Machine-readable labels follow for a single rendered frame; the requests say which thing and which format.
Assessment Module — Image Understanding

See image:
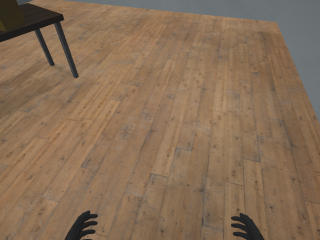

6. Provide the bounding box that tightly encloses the robot right hand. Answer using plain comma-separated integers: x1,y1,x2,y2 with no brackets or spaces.
231,213,264,240

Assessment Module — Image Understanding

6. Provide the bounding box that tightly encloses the table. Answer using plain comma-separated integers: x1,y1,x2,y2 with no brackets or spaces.
0,3,79,78

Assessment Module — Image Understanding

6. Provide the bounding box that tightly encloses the carton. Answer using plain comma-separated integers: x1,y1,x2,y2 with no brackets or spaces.
0,0,26,32

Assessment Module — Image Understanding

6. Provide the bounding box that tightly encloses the robot left hand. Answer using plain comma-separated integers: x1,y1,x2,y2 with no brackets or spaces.
64,210,98,240

